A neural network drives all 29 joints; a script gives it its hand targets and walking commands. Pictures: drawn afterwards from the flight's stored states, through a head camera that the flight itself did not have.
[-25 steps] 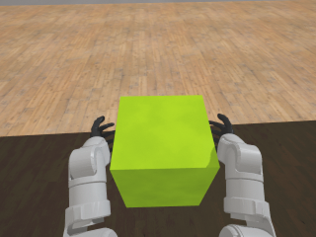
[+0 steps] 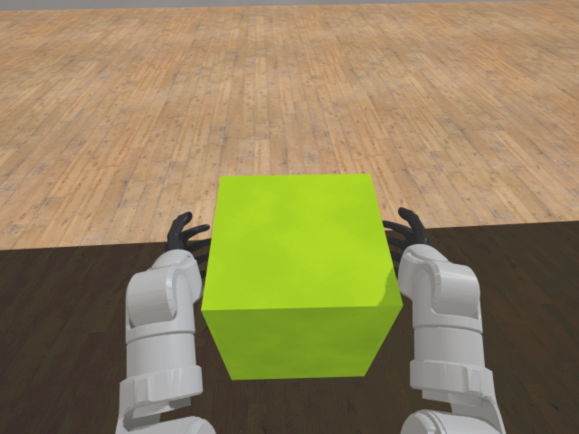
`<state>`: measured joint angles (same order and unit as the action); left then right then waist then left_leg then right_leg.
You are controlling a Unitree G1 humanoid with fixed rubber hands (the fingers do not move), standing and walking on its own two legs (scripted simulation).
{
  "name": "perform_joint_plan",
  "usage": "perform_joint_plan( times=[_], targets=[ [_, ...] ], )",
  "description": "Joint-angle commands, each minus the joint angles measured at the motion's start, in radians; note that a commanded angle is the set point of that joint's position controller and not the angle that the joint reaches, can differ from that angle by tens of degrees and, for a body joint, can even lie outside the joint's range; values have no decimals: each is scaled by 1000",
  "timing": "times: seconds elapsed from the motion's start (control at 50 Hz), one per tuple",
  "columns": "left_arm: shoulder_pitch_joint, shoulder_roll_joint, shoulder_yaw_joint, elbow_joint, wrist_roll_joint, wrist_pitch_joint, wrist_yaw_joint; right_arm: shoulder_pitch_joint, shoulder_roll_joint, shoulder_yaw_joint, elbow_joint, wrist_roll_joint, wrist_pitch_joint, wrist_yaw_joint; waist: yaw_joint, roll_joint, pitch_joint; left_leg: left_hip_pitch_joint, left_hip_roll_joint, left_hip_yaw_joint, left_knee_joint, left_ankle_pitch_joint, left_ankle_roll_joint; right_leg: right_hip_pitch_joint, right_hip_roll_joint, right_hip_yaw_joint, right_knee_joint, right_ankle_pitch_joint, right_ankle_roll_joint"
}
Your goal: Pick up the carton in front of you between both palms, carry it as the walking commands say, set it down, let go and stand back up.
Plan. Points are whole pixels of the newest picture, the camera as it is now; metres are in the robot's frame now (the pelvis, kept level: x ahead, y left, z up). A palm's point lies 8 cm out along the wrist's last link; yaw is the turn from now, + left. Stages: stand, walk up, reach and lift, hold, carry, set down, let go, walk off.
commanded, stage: carry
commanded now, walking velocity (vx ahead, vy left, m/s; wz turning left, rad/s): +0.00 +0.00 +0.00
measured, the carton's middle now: (297, 282) +0.35 +0.00 +0.05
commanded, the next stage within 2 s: none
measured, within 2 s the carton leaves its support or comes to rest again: neither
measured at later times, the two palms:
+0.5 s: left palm (182, 263) +0.33 +0.15 +0.12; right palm (412, 258) +0.33 -0.15 +0.11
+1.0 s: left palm (182, 257) +0.34 +0.16 +0.12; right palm (408, 250) +0.35 -0.15 +0.12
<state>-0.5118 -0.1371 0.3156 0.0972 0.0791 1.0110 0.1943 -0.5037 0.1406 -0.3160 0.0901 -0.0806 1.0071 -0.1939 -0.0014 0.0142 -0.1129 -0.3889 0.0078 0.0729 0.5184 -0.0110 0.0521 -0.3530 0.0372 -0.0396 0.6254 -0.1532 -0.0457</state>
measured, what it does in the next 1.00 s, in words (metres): stands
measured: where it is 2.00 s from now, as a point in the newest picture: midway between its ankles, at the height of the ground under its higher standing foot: (300, 403)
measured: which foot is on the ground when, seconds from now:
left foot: down 0.00-1.00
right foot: down 0.00-1.00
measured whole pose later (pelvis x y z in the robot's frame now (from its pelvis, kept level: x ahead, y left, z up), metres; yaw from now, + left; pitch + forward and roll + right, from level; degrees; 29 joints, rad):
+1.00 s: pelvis +0.02 +0.00 +0.00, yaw +0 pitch +3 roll +0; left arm -0.49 -0.15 0.32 0.11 0.08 1.01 0.19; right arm -0.49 0.15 -0.32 0.10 -0.09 1.01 -0.19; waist 0.01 0.01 -0.16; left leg -0.39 0.00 0.08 0.56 -0.13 0.07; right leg -0.34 0.03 -0.04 0.64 -0.21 -0.07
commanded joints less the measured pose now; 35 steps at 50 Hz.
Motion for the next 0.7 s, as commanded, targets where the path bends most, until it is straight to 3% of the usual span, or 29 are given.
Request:
perform_joint_plan(
  times=[0.0,0.68],
  targets=[
    [-602,-771,-565,-47,-146,-13,-1,-605,765,567,-46,144,-13,1,-3,2,-320,167,157,-149,-62,126,40,72,-148,143,-91,137,-39],
    [-599,-773,-567,-49,-146,-13,-2,-604,767,569,-48,145,-15,1,-3,1,-323,170,159,-147,-58,141,40,77,-151,143,-87,149,-37]
  ],
)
